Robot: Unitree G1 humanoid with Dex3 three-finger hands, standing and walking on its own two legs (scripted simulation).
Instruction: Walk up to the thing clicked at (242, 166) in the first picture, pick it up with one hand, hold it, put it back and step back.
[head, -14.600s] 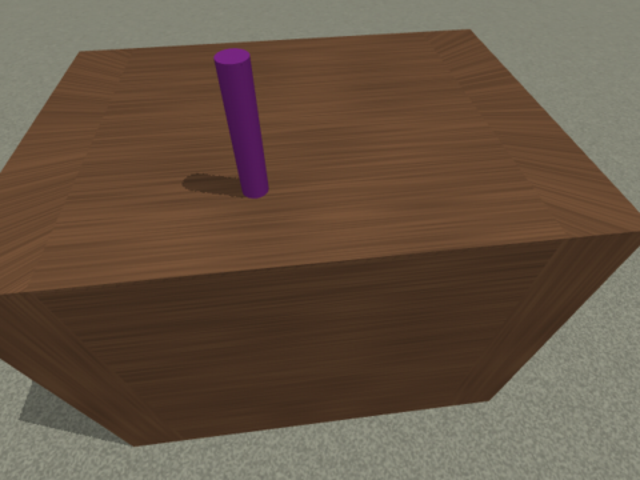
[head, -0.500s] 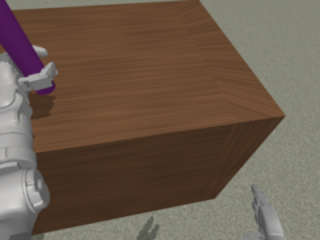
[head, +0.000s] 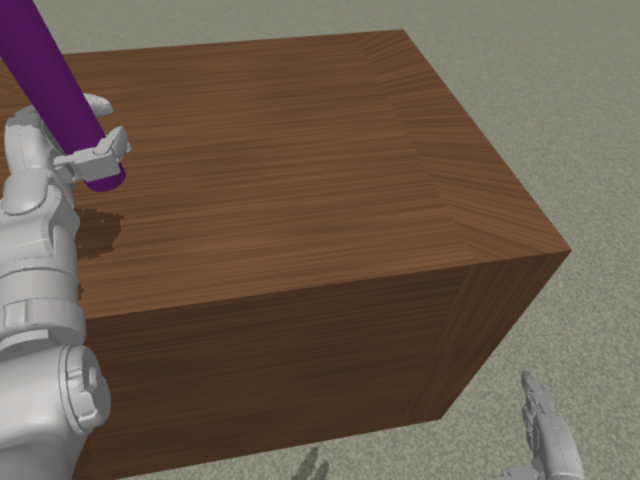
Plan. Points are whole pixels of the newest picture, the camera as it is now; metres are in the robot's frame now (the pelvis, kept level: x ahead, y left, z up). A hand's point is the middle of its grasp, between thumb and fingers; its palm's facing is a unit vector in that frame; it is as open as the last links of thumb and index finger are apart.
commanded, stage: lift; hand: left
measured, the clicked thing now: (57, 96) +0.45 +0.25 +0.27
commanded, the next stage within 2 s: hold in 1.12 s
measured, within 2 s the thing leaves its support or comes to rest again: neither
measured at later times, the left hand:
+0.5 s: hand (63, 114) +0.39 +0.21 +0.29, palm faces +0.24 -0.97 +0.01, open 5.9 cm
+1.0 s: hand (46, 88) +0.35 +0.19 +0.33, palm faces +0.21 -0.98 +0.03, open 5.9 cm
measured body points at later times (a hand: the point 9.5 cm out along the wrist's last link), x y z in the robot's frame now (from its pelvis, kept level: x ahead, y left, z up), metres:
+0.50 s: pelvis -0.01 -0.01 +0.01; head -0.03 -0.03 +0.46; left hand +0.37 +0.26 +0.29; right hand +0.16 -0.25 -0.05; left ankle +0.01 +0.11 -0.72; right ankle -0.01 -0.13 -0.72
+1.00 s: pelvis -0.02 -0.01 +0.01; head -0.07 -0.04 +0.46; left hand +0.33 +0.24 +0.33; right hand +0.16 -0.25 -0.05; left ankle +0.01 +0.11 -0.72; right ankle -0.01 -0.13 -0.72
